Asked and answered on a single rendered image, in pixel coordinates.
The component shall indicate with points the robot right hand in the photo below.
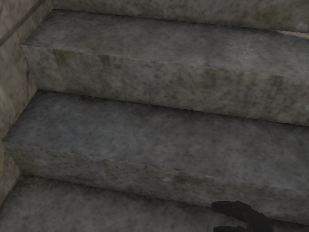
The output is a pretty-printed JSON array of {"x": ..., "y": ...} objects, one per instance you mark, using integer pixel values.
[{"x": 255, "y": 221}]

